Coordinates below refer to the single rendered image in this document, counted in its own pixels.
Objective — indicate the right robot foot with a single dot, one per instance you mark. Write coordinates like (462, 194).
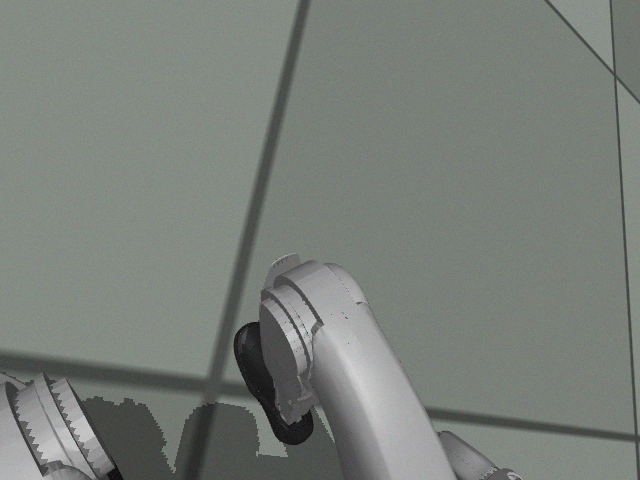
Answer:
(249, 357)

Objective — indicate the right robot hand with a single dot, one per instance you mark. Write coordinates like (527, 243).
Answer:
(466, 461)

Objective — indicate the left robot foot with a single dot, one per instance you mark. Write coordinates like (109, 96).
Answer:
(115, 473)

